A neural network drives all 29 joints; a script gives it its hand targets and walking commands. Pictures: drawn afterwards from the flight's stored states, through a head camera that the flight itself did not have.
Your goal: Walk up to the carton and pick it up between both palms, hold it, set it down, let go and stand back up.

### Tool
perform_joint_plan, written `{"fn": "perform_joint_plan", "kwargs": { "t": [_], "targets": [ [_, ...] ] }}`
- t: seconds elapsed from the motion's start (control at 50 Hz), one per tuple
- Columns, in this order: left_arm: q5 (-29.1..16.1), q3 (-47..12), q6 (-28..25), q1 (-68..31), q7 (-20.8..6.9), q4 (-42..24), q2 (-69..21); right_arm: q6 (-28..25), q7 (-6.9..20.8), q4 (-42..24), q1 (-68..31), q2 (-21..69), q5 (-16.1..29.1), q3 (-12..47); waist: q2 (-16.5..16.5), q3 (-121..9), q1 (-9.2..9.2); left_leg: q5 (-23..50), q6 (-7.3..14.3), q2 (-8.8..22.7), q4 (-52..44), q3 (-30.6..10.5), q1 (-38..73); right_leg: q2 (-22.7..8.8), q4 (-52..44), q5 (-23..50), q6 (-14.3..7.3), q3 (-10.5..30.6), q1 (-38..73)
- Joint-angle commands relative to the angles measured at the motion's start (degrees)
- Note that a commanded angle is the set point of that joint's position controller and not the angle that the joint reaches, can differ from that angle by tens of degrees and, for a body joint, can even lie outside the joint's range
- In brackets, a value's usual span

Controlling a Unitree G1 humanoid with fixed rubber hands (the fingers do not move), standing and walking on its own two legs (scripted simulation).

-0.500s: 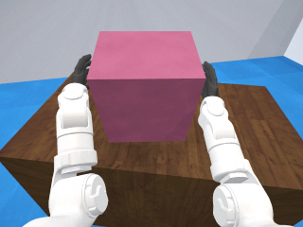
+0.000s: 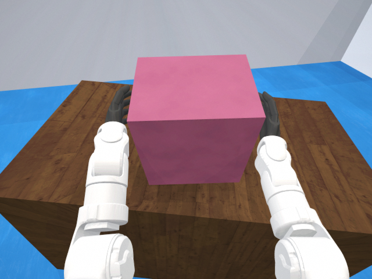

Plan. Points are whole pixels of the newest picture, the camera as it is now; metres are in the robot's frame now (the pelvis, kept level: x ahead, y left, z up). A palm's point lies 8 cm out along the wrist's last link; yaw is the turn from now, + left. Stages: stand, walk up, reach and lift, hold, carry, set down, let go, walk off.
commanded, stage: set down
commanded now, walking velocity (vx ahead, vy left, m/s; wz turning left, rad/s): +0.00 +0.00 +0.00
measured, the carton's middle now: (193, 125) +0.43 -0.03 +0.14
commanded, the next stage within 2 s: none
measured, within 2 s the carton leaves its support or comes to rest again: neither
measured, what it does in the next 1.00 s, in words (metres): stands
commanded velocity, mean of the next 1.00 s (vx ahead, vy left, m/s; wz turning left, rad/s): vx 0.00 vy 0.00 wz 0.00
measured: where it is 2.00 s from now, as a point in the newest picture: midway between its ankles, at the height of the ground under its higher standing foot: outside the picture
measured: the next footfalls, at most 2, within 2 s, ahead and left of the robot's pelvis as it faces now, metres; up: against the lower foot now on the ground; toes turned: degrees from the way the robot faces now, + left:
none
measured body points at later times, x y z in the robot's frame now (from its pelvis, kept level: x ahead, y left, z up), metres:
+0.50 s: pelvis +0.00 +0.00 +0.00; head -0.01 +0.01 +0.45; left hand +0.42 +0.12 +0.15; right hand +0.39 -0.20 +0.14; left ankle -0.05 +0.12 -0.75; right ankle +0.06 -0.14 -0.75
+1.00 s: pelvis +0.00 +0.00 +0.00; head +0.01 +0.01 +0.45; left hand +0.44 +0.12 +0.13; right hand +0.40 -0.20 +0.12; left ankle -0.05 +0.12 -0.75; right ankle +0.06 -0.14 -0.75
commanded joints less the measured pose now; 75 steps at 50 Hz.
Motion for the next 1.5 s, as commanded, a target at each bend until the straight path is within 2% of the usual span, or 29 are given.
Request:
{"fn": "perform_joint_plan", "kwargs": {
  "t": [0.0,0.02,0.04,0.06,0.12,0.14,0.18,0.22,0.32,0.4,0.48,0.52,0.62,0.64,0.78,0.86,0.94,0.96,0.98,1.0,1.04,1.08,1.1,1.16,1.24,1.34,1.36,1.44,1.48],
  "targets": [
    [-5.16,-22.77,-5.36,-33.81,-8.81,-8.55,-27.67,-2.33,8.87,-12.8,-37.37,23.28,-2.77,17.77,1.68,-26.99,0.65,34.01,-4.08,-2.2,-2.67,6.32,-8.2,5.35,4.03,11.51,-0.68,-3.13,24.58],
    [-4.05,-20.45,-5.01,-32.33,-9.3,-5.99,-25.94,-1.43,8.85,-8.61,-34.58,22.72,-3.54,15.99,0.98,-22.18,0.32,31.86,-3.73,-2.84,-3.38,6.65,-8.73,4.97,3.05,9.51,-0.59,-3.28,24.06],
    [-4.28,-19.47,-4.66,-32.47,-9.47,-4.91,-26.87,-2.2,9.29,-10.95,-37.25,22.34,-3.94,14.65,-0.57,-23.01,0.75,30.76,-3.75,-2.42,-3.45,7.43,-8.45,5.54,2.92,7.86,-0.7,-3.08,22.9],
    [-5.8,-22.95,-5.72,-34.42,-9.21,-9.66,-27.98,-3.16,9.22,-13.8,-38.36,24.25,-2.86,17.36,0.69,-27.46,0.53,34.39,-3.99,-3.08,-2.41,6.99,-8.26,5.52,3.95,12.18,-0.63,-2.98,24.88],
    [-5.57,-23.51,-6.27,-33.7,-9.23,-9.31,-27.27,-3.74,8.69,-13.37,-36.55,23.24,-2.86,17.21,2.08,-27.63,-0.61,37.21,-5.32,-2.78,-0.7,6.37,-7.55,5.43,4.14,15.32,-0.85,-2.99,24.9],
    [-6.25,-23.75,-6.1,-32.7,-8.98,-9.23,-27.63,-4.38,8.58,-15.58,-37.5,23.57,-1.73,17.55,3.36,-27.65,0.27,38.93,-5.17,-2.95,-0.81,7.01,-6.76,5.32,4.09,17.06,-0.96,-2.61,25.52],
    [-5.75,-23.64,-6.07,-34.52,-9.16,-8.53,-27.09,-3.79,8.64,-11.1,-35.94,23.19,-4.3,14.13,3.85,-25.01,-2.13,33.55,-5.33,-2.89,-1.77,6.92,-7.91,5.29,3.02,12.25,-1.07,-2.8,23.65],
    [-6.3,-24.02,-7.42,-36.72,-8.31,-8.25,-27.01,-4.19,8.77,-11.17,-36.54,22.49,-5.29,13.19,4.54,-27.67,-1.05,31.88,-4.85,-2.94,-2.29,7.04,-7.89,4.49,3.46,10.35,-0.98,-3.06,22.12],
    [-6.97,-23.21,-9.88,-39.76,-7.86,-2.58,-26.78,-4.35,9.37,-6.23,-37.01,24.77,-8.61,9.56,3.95,-28.92,-2.83,28.33,-4.85,-3.11,-2.49,6.64,-9.71,4.32,3.36,9.23,-1.1,-3.03,20.69],
    [-7.75,-24.71,-13.02,-41.76,-6.58,-2.58,-29.64,-6.21,10.36,-8.85,-40.82,27.24,-7.28,12.24,5.31,-37.38,0.21,33.65,-5.36,-3.31,-1.19,7.02,-10.21,4.68,5.04,15.93,-1.1,-2.04,22.87],
    [-6.73,-19.72,-13.69,-40.88,-6.65,5.43,-28.06,-4.56,10.8,-4.0,-40.6,26.39,-11.41,8.57,1.65,-32.89,-0.6,23.73,-3.63,-2.95,-4.38,7.03,-14.23,3.72,3.67,10.57,-1.11,-2.17,23.47],
    [-6.07,-17.4,-14.13,-39.68,-7.35,6.83,-27.48,-4.05,10.71,-3.44,-41.11,28.03,-10.63,8.85,-0.78,-31.26,1.44,20.9,-2.82,-2.83,-5.3,7.59,-18.36,3.62,4.24,12.22,-0.68,-0.87,25.65],
    [-4.18,-13.82,-15.67,-39.54,-8.01,10.75,-26.23,-3.77,11.09,-2.6,-39.46,28.35,-12.48,7.82,-1.42,-31.0,1.24,17.13,-2.4,-4.21,-6.77,8.36,-22.0,2.64,5.32,16.72,-0.3,-0.08,30.36],
    [-4.6,-15.17,-15.69,-40.35,-7.95,10.57,-27.47,-4.39,11.06,-3.43,-41.63,29.13,-12.79,6.94,0.93,-32.5,1.33,16.8,-2.23,-4.16,-6.67,8.62,-21.46,2.59,5.67,16.12,0.2,-0.5,29.5],
    [-5.15,-16.08,-19.05,-41.67,-7.12,9.4,-28.25,-4.78,11.68,-2.95,-38.81,29.9,-13.03,8.09,-0.32,-38.43,1.04,22.33,-3.44,-3.82,-4.77,8.48,-21.93,3.25,7.17,24.01,-0.35,-0.22,31.29],
    [-5.15,-15.3,-19.09,-43.41,-7.2,11.5,-26.36,-3.58,11.75,0.81,-37.97,29.61,-14.79,3.67,1.8,-32.79,-0.87,17.0,-3.14,-3.82,-6.43,8.12,-22.82,2.92,5.3,16.1,-0.53,-0.53,27.45],
    [-6.57,-17.48,-21.44,-46.36,-6.1,13.57,-30.08,-5.38,11.99,-0.87,-41.83,30.47,-16.55,2.07,4.56,-39.63,-1.07,24.76,-4.45,-3.51,-3.45,7.51,-17.23,3.87,6.73,16.66,-0.6,-1.33,22.49],
    [-6.54,-17.35,-21.43,-44.82,-5.76,13.9,-29.76,-5.76,11.95,-3.02,-42.18,30.14,-15.2,3.55,5.29,-40.11,0.17,26.72,-4.67,-3.33,-2.68,7.75,-17.65,4.12,6.34,18.45,-0.89,-1.12,23.62],
    [-6.87,-17.79,-21.81,-42.31,-5.53,13.22,-29.29,-5.76,12.39,-1.97,-39.99,30.45,-14.89,5.31,3.06,-40.22,-0.96,31.93,-5.05,-3.12,-1.75,7.26,-15.88,4.58,6.43,22.61,-0.93,-0.81,24.51],
    [-6.73,-17.01,-21.81,-42.98,-6.1,15.44,-29.28,-5.11,11.95,0.16,-39.36,29.87,-15.87,2.86,3.38,-37.15,-2.14,27.79,-5.09,-3.28,-2.5,7.39,-17.92,4.32,6.24,21.01,-1.14,-0.45,23.98],
    [-5.91,-14.64,-21.82,-41.82,-6.45,18.45,-29.17,-4.73,11.53,0.28,-39.74,30.95,-17.08,2.29,2.11,-35.64,-1.41,22.15,-3.82,-3.29,-4.31,7.47,-22.23,3.8,6.18,19.25,-0.59,-0.35,25.02],
    [-5.72,-15.26,-22.11,-43.36,-6.24,17.67,-29.58,-4.4,12.02,1.51,-38.38,30.17,-17.26,1.43,3.2,-36.07,-1.32,24.61,-4.68,-2.78,-3.53,7.38,-19.82,4.43,6.06,16.62,-0.73,-0.63,22.53],
    [-7.1,-16.62,-22.83,-42.81,-5.82,16.18,-31.17,-4.7,12.34,0.81,-37.59,30.03,-17.79,1.87,3.3,-38.4,-2.96,29.67,-5.43,-2.59,-2.32,7.01,-17.33,4.88,6.36,18.77,-0.92,-1.23,22.61],
    [-6.97,-16.79,-22.58,-43.01,-5.08,16.58,-30.66,-5.18,12.64,0.51,-39.29,29.47,-17.3,1.17,5.74,-38.92,-1.87,35.71,-6.22,-2.18,-0.24,6.57,-13.07,5.85,5.8,17.31,-1.35,-1.41,17.6],
    [-4.94,-12.5,-22.23,-39.09,-5.83,20.2,-28.62,-4.3,12.52,0.17,-37.45,30.02,-18.08,0.92,1.31,-35.34,-0.38,28.32,-4.85,-2.63,-2.55,7.39,-20.54,4.79,6.88,22.13,-0.63,-0.01,24.74],
    [-5.97,-13.23,-23.99,-42.18,-4.45,19.06,-28.56,-5.61,13.6,-1.99,-40.72,30.63,-16.88,3.44,2.86,-40.73,1.05,35.25,-5.48,-2.31,-0.32,7.27,-18.72,5.12,7.77,25.24,-0.36,-0.02,23.06],
    [-6.2,-14.73,-24.51,-42.82,-4.25,17.65,-29.63,-5.32,13.56,-0.52,-39.78,32.55,-16.62,3.14,4.46,-40.96,0.69,35.1,-5.83,-2.36,-0.26,7.21,-19.0,5.01,8.23,25.09,-0.69,0.14,22.84],
    [-6.09,-12.8,-24.99,-41.06,-4.96,21.73,-28.18,-4.65,13.37,-1.9,-38.82,31.03,-18.57,2.0,1.7,-40.96,-0.61,25.96,-4.21,-3.68,-2.17,8.09,-26.88,3.44,8.95,28.18,-0.51,0.98,26.36],
    [-6.2,-13.07,-25.74,-41.87,-5.25,22.02,-28.04,-4.67,13.37,1.05,-38.29,31.75,-18.79,0.8,1.81,-40.06,-1.19,27.28,-4.56,-3.56,-2.15,7.5,-25.28,3.88,9.81,29.34,-0.22,0.57,24.52]
  ]
}}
